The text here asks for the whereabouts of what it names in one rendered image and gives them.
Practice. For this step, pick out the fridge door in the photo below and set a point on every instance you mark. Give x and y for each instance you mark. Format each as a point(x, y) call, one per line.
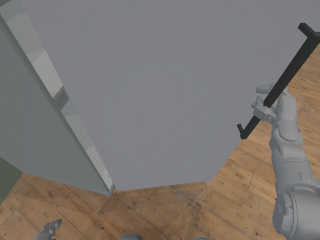
point(161, 85)

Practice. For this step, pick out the robot right forearm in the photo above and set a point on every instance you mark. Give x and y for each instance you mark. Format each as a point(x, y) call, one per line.
point(290, 163)

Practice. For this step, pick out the handle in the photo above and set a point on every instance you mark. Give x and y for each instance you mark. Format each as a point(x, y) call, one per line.
point(312, 41)

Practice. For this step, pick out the right robot hand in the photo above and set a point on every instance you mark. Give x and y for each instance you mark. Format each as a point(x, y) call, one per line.
point(285, 109)

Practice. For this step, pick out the left robot hand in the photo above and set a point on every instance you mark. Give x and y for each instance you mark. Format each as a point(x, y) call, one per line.
point(48, 230)

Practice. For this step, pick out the robot right upper arm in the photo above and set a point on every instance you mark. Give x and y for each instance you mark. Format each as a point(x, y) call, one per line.
point(297, 216)

